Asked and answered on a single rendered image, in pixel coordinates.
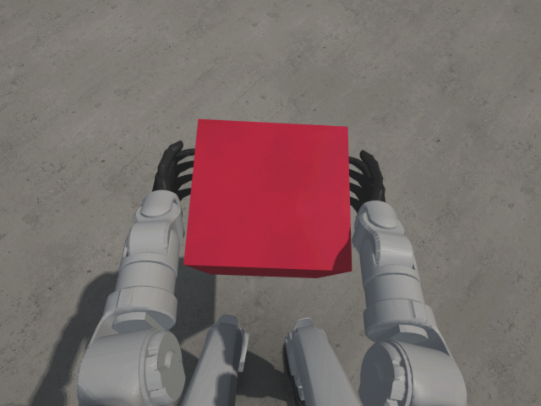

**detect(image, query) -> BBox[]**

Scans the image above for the right robot upper arm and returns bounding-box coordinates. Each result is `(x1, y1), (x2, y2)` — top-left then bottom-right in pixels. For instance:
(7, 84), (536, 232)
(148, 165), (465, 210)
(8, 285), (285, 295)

(358, 339), (467, 406)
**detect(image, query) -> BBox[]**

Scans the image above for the left robot forearm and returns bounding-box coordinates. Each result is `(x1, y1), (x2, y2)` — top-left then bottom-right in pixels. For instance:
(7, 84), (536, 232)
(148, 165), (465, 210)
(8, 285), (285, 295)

(77, 190), (185, 401)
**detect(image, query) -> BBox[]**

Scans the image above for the right robot thigh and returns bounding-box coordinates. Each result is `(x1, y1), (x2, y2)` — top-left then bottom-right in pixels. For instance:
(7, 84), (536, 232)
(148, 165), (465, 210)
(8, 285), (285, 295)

(284, 326), (362, 406)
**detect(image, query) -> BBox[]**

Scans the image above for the left robot upper arm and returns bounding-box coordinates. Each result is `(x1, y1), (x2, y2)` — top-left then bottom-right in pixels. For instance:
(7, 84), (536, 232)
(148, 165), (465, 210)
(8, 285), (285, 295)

(78, 327), (185, 406)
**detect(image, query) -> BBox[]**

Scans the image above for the robot thigh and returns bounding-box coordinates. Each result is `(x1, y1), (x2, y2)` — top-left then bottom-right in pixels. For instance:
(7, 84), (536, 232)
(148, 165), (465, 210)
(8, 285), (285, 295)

(284, 326), (362, 406)
(181, 322), (249, 406)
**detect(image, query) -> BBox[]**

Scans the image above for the right robot forearm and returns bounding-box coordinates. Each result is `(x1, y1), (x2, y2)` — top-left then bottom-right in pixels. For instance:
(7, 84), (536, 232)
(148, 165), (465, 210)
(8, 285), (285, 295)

(352, 200), (467, 393)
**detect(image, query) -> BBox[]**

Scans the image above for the right robot hand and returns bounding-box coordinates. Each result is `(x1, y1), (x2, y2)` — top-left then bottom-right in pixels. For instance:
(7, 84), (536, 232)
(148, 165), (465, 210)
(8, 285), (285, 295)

(349, 150), (385, 214)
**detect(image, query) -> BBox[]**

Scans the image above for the left robot thigh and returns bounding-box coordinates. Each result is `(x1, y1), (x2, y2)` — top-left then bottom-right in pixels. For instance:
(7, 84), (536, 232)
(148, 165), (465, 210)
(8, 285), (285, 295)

(181, 322), (249, 406)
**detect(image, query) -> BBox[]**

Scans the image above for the carton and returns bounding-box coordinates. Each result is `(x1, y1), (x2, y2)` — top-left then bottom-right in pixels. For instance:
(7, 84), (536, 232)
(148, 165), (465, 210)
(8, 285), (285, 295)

(183, 119), (352, 278)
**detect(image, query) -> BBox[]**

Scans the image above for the left robot hand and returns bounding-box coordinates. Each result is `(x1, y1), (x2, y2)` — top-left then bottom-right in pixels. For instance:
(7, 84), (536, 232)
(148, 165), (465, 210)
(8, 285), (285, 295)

(152, 140), (195, 201)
